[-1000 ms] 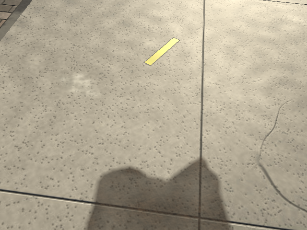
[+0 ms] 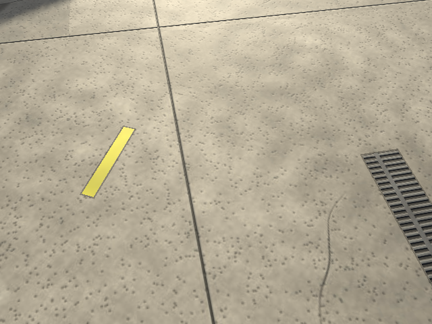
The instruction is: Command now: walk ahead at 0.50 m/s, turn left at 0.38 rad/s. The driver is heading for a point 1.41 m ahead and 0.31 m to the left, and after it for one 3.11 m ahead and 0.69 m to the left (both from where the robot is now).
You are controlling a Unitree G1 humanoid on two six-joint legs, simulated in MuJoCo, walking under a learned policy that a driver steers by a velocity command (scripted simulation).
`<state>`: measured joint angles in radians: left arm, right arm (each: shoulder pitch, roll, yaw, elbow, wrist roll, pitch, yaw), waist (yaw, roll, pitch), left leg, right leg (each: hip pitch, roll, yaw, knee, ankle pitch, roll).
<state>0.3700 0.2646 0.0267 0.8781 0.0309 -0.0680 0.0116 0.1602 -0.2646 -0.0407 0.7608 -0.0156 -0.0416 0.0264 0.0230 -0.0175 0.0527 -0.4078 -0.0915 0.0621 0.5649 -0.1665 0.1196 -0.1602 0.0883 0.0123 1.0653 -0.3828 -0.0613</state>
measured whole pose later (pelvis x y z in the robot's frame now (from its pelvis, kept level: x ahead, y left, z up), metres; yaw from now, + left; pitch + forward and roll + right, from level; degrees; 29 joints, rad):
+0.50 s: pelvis +0.27 -0.02 +0.00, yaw +17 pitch +2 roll +0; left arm 0.05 0.26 0.00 0.66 0.04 -0.08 0.01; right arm 0.41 -0.30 -0.08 0.83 0.00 -0.03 -0.01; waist -0.09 0.01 0.04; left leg -0.20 -0.14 -0.16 0.90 -0.50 0.06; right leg -0.44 0.01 0.00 0.57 -0.13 -0.03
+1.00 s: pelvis +0.36 +0.03 +0.01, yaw +32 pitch +0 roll -1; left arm 0.28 0.28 0.04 0.78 0.01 0.04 0.01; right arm 0.13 -0.24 -0.02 0.68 -0.02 0.02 0.01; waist 0.04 -0.04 0.06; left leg -0.34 -0.04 0.02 0.55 -0.22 0.06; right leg -0.34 -0.05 -0.08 0.89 -0.54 0.01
